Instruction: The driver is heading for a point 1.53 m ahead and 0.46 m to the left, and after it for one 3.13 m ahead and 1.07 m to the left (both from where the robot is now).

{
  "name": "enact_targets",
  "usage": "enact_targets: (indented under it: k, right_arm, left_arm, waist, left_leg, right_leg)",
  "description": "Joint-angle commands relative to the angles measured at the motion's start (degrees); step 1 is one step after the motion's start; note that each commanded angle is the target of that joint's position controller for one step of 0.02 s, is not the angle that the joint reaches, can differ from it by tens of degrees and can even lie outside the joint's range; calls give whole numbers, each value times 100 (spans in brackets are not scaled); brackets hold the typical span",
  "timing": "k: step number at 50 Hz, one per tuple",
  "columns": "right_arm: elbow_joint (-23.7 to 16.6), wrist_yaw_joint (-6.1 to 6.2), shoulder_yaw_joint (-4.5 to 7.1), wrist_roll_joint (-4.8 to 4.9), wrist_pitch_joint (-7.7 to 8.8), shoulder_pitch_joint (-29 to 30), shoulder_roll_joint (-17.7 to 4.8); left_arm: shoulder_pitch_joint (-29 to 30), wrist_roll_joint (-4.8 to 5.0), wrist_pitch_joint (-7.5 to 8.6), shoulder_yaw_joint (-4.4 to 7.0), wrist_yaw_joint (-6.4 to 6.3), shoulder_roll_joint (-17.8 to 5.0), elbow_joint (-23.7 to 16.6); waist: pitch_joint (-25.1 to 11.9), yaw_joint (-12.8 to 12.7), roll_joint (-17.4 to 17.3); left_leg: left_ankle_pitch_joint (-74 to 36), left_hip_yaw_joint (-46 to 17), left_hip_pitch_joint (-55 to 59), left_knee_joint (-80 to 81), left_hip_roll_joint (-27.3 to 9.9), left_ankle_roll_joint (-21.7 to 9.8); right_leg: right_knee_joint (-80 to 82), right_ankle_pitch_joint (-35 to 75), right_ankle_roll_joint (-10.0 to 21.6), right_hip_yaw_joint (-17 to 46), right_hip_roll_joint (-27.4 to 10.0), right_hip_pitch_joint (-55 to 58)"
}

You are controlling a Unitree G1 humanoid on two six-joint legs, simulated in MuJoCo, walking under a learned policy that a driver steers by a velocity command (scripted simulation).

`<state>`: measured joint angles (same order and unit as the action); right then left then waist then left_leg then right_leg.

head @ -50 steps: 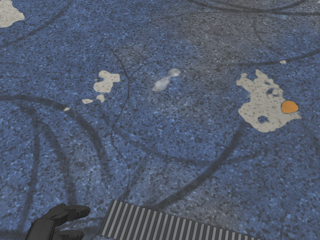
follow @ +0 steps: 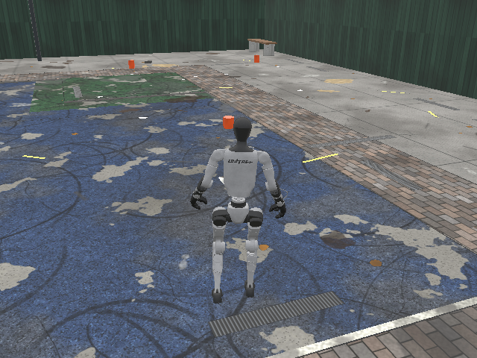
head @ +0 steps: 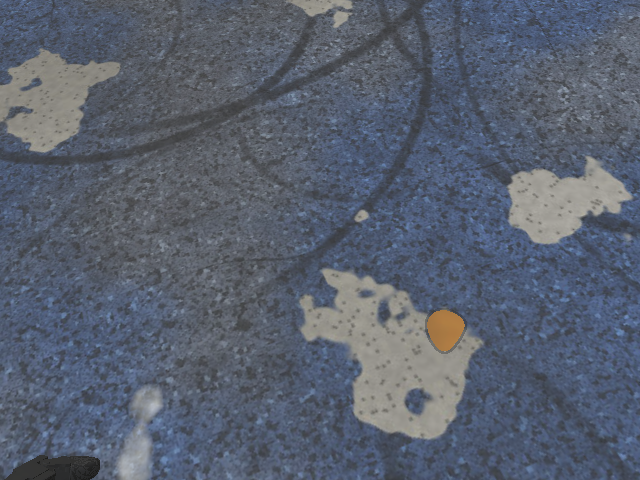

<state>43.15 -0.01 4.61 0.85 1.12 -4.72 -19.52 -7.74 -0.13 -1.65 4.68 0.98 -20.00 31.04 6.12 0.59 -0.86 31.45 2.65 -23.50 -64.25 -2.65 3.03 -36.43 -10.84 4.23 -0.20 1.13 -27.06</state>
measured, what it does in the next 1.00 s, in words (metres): steps on the spot, turning left: left foot, then right foot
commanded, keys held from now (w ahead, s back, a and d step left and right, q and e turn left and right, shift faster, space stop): shift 0.10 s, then q+shift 0.78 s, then shift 0.12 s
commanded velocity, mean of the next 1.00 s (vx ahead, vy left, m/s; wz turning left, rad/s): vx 0.02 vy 0.00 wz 0.47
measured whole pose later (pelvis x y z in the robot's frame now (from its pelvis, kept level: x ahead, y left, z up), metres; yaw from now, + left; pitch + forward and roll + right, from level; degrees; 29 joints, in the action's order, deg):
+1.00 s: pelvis +0.04 +0.03 +0.02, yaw +34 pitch +2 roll -1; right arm 33.8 -1.2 4.8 1.2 -4.6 -5.8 -16.6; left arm -9.6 0.5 -0.4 5.1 -0.9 -16.7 39.4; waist 4.2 -2.1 -0.5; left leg 20.1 1.3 -26.1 -44.1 -4.3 4.4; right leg -25.4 -16.4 0.0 -13.1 -4.8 -10.7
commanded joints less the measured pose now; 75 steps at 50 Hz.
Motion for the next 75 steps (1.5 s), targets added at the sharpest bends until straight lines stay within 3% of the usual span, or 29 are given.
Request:
enact_targets:
  k: [1, 5, 9, 13, 14, 15, 16, 18, 21, 24, 29, 30, 31, 32, 33, 36, 40, 46, 51, 52, 53, 54, 55, 56, 58, 61, 64, 70, 75]
  right_arm:
    - [-416, 107, 116, -80, -14, 24, -653]
    - [-227, 113, 12, -71, -114, -334, -336]
    - [-73, 32, -166, -39, -165, -519, 0]
    - [-278, -33, -46, -79, -175, -388, -442]
    - [-404, -28, 3, -131, -168, -300, -695]
    - [-489, 13, 101, -99, -154, -188, -1075]
    - [-508, 31, 177, -89, -157, -297, -1201]
    - [-432, 81, 166, -215, -48, -810, -997]
    - [-596, 202, 199, 67, -67, -384, -755]
    - [-672, 292, 284, 96, -301, -445, -697]
    - [-929, 242, 360, 223, -405, -173, -693]
    - [-920, 236, 300, 194, -416, -406, -453]
    - [-1014, 200, 238, 134, -372, -754, -141]
    - [-994, 184, 388, 31, -285, -736, -668]
    - [-883, 164, 502, 59, -297, -753, -1005]
    - [-731, 148, 444, 49, -442, -886, -685]
    - [-1176, 41, 256, 105, -403, -153, -352]
    - [-1384, -107, 153, 26, -439, 7, -181]
    - [-1311, -142, 217, 29, -555, -304, -236]
    - [-1188, -107, 293, -5, -544, -631, -442]
    - [-1188, -1, 377, -45, -498, -957, -870]
    - [-1324, 76, 282, -206, -395, -658, -1035]
    - [-1225, 42, 81, -311, -286, -772, -349]
    - [-1048, 3, -20, -302, -187, -495, -109]
    - [-901, 22, 2, -220, -96, -1, -152]
    - [-851, 167, 100, -252, -111, 214, -421]
    - [-765, 290, 52, -243, -168, 185, -191]
    - [-647, 284, 179, -219, -192, 180, -391]
    - [-615, 112, 312, -12, -158, 236, -624]
  left_arm:
    - [-233, 95, 136, 228, -107, -830, -376]
    - [82, -83, 83, 145, -243, -719, -380]
    - [124, -153, 101, -92, -222, -100, -98]
    - [10, -93, 108, 2, -211, -421, 214]
    - [-152, -81, 107, 18, -262, -388, 264]
    - [-412, -169, 114, 7, -305, -245, 207]
    - [77, -166, 109, 4, -353, -180, 90]
    - [640, -39, 92, 84, -394, -231, -64]
    - [424, -27, 98, 83, -367, -23, 41]
    - [585, 40, 235, -5, -274, 309, 33]
    - [-341, 140, 302, 174, -149, -55, 418]
    - [-493, 89, 271, 268, -187, -346, 454]
    - [-196, -120, 191, 356, -213, -876, 340]
    - [15, -348, 251, 313, -185, -671, 215]
    - [390, -323, 296, 211, -219, -332, 102]
    - [685, -83, 311, 106, -361, -76, 79]
    - [-40, -152, 220, 157, -455, -271, 278]
    - [-50, -49, 167, 318, -293, -685, 389]
    - [64, 293, 240, 337, -123, -734, 550]
    - [-182, 307, 263, 267, -112, -530, 692]
    - [-324, 54, 303, 106, -94, -185, 644]
    - [-387, -221, 312, -98, -66, 185, 484]
    - [-191, -54, 250, 34, -84, -246, 659]
    - [-171, 116, 183, 46, -85, -308, 738]
    - [-280, 96, 59, 81, -206, -353, 934]
    - [-623, 169, -60, 214, -291, -602, 973]
    - [-423, 184, -160, 170, -323, -347, 802]
    - [-158, 105, -195, 73, -114, -54, 363]
    - [-288, 158, -330, 163, 37, -151, 124]
  waist:
    - [-1502, -193, 466]
    - [-1610, 18, 582]
    - [-1739, -114, 756]
    - [-945, -73, 844]
    - [-750, -188, 386]
    - [-658, -507, -684]
    - [-422, -199, -1345]
    - [-546, 226, -1296]
    - [-913, -65, -702]
    - [-1265, 32, -778]
    - [-1398, -292, -967]
    - [-1491, -193, -444]
    - [-1340, 170, 1433]
    - [-1121, 128, 1343]
    - [-938, 252, 866]
    - [-669, 225, 733]
    - [-717, -276, 806]
    - [-934, -299, 800]
    - [-1097, 45, 955]
    - [-1239, 164, 625]
    - [-1689, 160, -410]
    - [-2036, -38, -1652]
    - [-2350, 313, -846]
    - [-1904, 152, -737]
    - [-1288, -1, -743]
    - [-1060, -154, -796]
    - [-806, -45, -673]
    - [-793, 36, -575]
    - [-980, -120, -644]
  left_leg:
    - [-356, -676, -1498, -389, -129, -72]
    - [-842, -421, -395, 630, 60, 117]
    - [-1434, -353, 595, 1828, -143, 120]
    - [-2052, -22, 802, 3068, 159, -255]
    - [-3081, -551, 661, 3406, -159, -472]
    - [-3598, -1595, 452, 3868, -764, -934]
    - [-3030, -2695, 304, 4534, -1257, -1581]
    - [-3181, -3480, 937, 4851, -1559, -2000]
    - [-3711, -2712, 1483, 4359, -970, -1465]
    - [-3812, -2634, 1696, 4150, -617, -1278]
    - [-2727, -3048, 919, 4022, -274, -1011]
    - [-1355, -2723, 94, 3405, 79, -714]
    - [250, -1509, -1268, 2028, 1008, -333]
    - [319, -1412, -1511, 761, 500, -82]
    - [-100, -1260, -1385, 146, 308, -2]
    - [-1095, -917, -1624, -667, 101, 248]
    - [-1369, -477, -1972, 34, -170, 474]
    - [-1141, -92, -935, 1387, -223, 295]
    - [-1732, 169, 530, 3557, 218, -253]
    - [-2704, 36, 1480, 4329, 300, -465]
    - [-5078, -1181, 3075, 4207, -628, -779]
    - [-6955, -2608, 3442, 3884, -2190, -2014]
    - [-6379, -2176, 2785, 4038, -2200, -2384]
    - [-5664, -1536, 2437, 4125, -1722, -2085]
    - [-4878, -906, 1876, 4310, -1309, -1622]
    - [-4829, -453, 1512, 4529, -1359, -1678]
    - [-3588, -325, 1639, 4773, -1521, -1640]
    - [-3420, 90, 1796, 4767, -1789, -1650]
    - [-4091, 458, 1975, 4195, -1984, -1296]
  right_leg:
    - [1467, 1846, 1108, 2230, -1625, 2193]
    - [1408, 2470, 1009, 1529, -1228, 1339]
    - [1406, 1353, 909, 1144, -1268, 1052]
    - [1171, -332, 465, 958, -1090, 781]
    - [715, -690, 156, 760, -852, 750]
    - [-64, -1107, -259, 82, -152, 631]
    - [-774, -1134, -518, -234, 377, 266]
    - [-2513, -2389, -572, 439, 414, -579]
    - [-2253, -1771, -677, 690, 212, -717]
    - [-874, -1402, -783, 516, 394, -157]
    - [1731, -90, -629, 409, 344, 1727]
    - [1954, 61, -334, 1022, -494, 2609]
    - [2036, 803, 509, 2684, -1957, 2861]
    - [2168, 1141, 1016, 3077, -2591, 2225]
    - [2120, 1101, 945, 2435, -2275, 1954]
    - [1978, 1152, 582, 995, -1467, 1887]
    - [1997, 1793, 859, 457, -1595, 2558]
    - [1806, 2439, 885, -207, -1873, 2502]
    - [926, 2569, 461, -469, -1874, 2359]
    - [343, 2278, 117, -752, -1639, 1889]
    - [-745, 536, -379, -1002, -1214, 569]
    - [-1982, -2955, -843, -770, -663, -656]
    - [-2534, -2972, -942, -10, -785, -360]
    - [-2457, -2758, -906, 174, -840, -294]
    - [-2273, -2036, -947, 264, -718, -243]
    - [-2909, -1473, -1080, 98, -443, -207]
    - [-2736, -1200, -1120, 92, -629, -639]
    - [-1598, -1206, -931, -226, -834, -327]
    - [-592, -1181, -529, -574, -675, 319]
Keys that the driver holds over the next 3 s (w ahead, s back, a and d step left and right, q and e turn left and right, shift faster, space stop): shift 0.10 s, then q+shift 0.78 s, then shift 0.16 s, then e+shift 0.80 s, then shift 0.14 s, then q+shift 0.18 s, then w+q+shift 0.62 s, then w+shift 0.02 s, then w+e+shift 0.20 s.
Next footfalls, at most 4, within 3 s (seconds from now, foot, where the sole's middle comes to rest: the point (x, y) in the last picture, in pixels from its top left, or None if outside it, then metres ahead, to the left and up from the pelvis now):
0.26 left None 0.11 0.16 -0.76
0.60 right None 0.11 -0.07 -0.76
1.06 left None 0.01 0.18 -0.76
1.56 right None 0.13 -0.04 -0.76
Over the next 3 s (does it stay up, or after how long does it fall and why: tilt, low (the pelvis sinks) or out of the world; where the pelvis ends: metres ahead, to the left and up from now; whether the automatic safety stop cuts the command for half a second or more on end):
stays up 0.54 0.35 0.01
